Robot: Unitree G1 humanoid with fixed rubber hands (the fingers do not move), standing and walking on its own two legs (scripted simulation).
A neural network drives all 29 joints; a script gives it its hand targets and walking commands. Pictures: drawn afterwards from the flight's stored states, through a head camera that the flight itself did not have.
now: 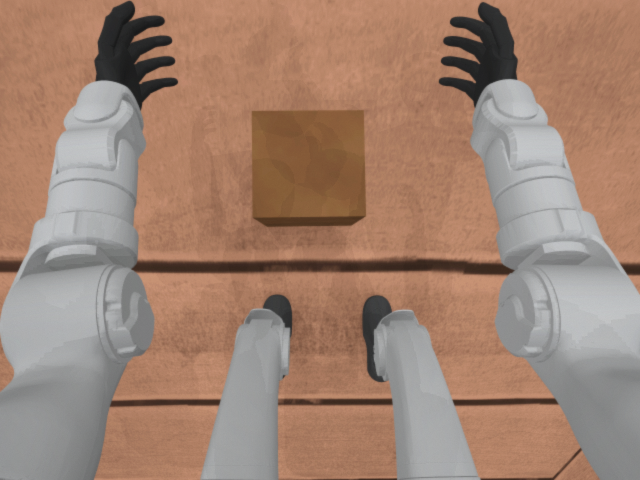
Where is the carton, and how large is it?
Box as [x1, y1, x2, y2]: [252, 110, 365, 226]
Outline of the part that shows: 363,110 252,111 253,217 267,226 351,225 365,216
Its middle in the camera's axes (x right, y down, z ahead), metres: -0.02 -0.13 +0.85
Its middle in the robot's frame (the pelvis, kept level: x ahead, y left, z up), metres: +0.51 +0.04 -0.52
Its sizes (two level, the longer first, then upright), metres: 0.210 0.200 0.250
